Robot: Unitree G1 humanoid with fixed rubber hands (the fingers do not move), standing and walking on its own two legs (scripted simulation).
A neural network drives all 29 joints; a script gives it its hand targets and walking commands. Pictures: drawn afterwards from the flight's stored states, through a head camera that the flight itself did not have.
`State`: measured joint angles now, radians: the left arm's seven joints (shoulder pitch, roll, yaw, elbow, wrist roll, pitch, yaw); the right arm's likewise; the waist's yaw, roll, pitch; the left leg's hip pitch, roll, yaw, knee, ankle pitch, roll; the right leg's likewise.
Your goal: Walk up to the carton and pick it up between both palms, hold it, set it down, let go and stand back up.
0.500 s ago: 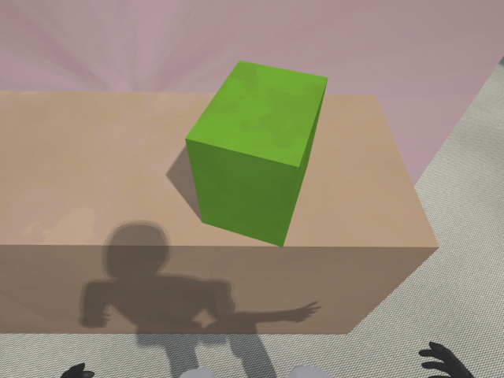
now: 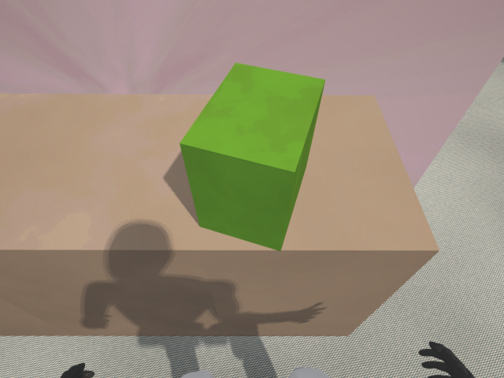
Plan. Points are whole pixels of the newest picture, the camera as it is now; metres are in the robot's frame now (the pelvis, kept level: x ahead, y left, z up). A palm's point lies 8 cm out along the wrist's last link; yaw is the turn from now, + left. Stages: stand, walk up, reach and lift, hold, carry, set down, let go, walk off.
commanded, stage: walk up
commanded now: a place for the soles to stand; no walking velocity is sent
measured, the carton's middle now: (258, 158) +0.48 +0.00 +0.05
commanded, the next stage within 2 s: reach and lift in 0.12 s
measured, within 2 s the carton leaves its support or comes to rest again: neither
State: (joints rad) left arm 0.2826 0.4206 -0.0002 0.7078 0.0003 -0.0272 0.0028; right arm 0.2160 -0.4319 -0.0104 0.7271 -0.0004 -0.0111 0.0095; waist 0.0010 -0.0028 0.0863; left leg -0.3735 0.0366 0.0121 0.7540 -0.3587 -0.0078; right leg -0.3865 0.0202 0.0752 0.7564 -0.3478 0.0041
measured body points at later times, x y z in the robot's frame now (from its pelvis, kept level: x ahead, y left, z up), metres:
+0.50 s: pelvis +0.01 +0.00 +0.01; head +0.02 +0.02 +0.46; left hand +0.18 +0.29 -0.08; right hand +0.15 -0.30 -0.06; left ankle +0.03 +0.13 -0.71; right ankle +0.04 -0.13 -0.71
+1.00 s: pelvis +0.00 +0.01 +0.03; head -0.01 +0.03 +0.48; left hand +0.20 +0.28 -0.02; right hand +0.15 -0.24 -0.01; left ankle +0.03 +0.13 -0.71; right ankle +0.04 -0.13 -0.71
